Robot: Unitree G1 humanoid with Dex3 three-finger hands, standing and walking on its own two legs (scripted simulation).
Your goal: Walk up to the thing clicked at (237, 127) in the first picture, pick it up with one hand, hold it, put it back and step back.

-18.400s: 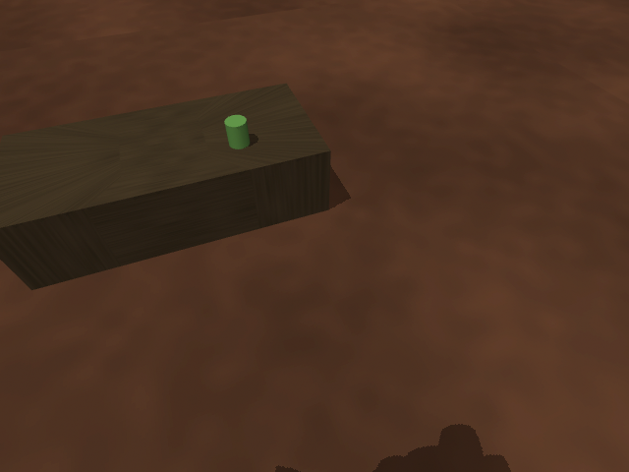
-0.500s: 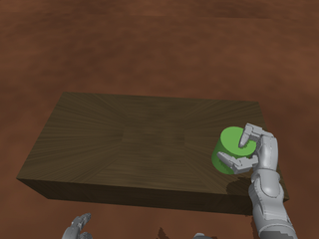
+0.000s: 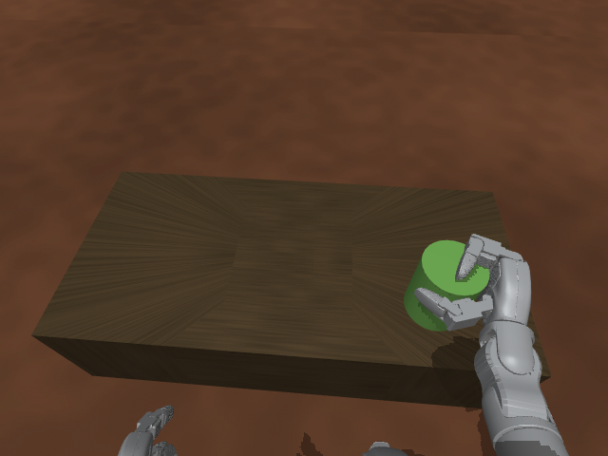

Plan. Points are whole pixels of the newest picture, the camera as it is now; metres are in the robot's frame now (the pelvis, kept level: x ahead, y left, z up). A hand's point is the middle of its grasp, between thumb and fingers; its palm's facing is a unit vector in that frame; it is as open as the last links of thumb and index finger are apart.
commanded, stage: hold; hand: right
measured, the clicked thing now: (442, 286) +0.34 -0.17 +0.01
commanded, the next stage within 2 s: crouch in 0.24 s
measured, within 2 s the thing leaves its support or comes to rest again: neither
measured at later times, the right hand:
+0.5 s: hand (453, 275) +0.34 -0.18 +0.04, palm faces +0.24 +0.97 -0.01, open 6.8 cm
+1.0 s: hand (430, 269) +0.44 -0.21 -0.11, palm faces +0.25 +0.97 -0.01, open 7.0 cm
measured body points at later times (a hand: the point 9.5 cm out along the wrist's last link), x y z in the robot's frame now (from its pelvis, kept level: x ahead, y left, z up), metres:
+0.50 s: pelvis +0.00 +0.00 +0.00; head +0.05 +0.00 +0.44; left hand +0.14 +0.25 -0.12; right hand +0.32 -0.23 +0.04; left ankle -0.02 +0.12 -0.71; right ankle +0.06 -0.13 -0.71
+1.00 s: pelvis -0.02 +0.00 -0.12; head +0.13 -0.02 +0.30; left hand +0.05 +0.27 -0.24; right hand +0.42 -0.26 -0.11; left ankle -0.02 +0.12 -0.70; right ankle +0.06 -0.13 -0.70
